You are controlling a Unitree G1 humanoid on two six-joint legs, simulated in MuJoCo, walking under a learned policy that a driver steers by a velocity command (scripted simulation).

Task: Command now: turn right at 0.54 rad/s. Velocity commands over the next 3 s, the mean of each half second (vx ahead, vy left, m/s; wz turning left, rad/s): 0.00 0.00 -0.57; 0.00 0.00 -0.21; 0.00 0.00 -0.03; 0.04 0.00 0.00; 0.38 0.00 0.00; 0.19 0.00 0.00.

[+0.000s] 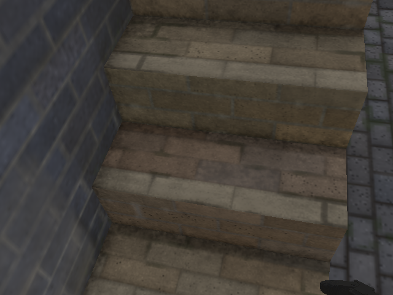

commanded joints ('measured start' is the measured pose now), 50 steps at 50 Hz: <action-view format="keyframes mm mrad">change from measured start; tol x32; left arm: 1 -22 131 31 -100 1 7 8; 44 -2 15 41 192 -23 40 -110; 50 -386 181 48 194 -23 -14 -92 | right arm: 1 -35 -60 -20 -92 10 -18 -15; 50 432 -76 -113 173 19 59 -75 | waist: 1 -7 -196 -149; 18 -113 -222 -208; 21 33 542 -241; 50 -267 -394 -56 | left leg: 1 -121 -4 -37 28 -44 -24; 13 55 73 -124 -134 -234 13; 20 694 219 -119 -1221 392 106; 22 741 471 -283 -1047 1035 192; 25 434 334 -184 -972 66 231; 41 264 240 -123 -637 -4 190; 44 220 36 79 -226 -296 125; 46 121 -124 23 619 -565 27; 50 149 99 -159 510 -127 -12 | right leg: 1 257 -218 383 -207 156 -226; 19 -63 -112 279 99 420 29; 21 -413 278 10 760 -349 214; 23 -379 125 -69 1176 -312 293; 33 -332 54 15 819 173 223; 44 326 -172 -282 -526 642 -53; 47 85 -359 -195 -239 860 -102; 50 22 -519 103 -459 200 -180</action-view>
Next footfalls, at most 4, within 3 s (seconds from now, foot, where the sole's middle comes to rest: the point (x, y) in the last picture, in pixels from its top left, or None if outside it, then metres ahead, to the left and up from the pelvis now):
0.38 left None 0.09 0.36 -0.75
0.90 right None -0.14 0.10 -0.96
1.14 left None -0.12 0.39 -0.96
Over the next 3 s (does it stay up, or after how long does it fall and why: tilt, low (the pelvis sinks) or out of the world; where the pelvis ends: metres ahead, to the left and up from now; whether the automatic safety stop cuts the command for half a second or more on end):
stays up -0.14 0.25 -0.17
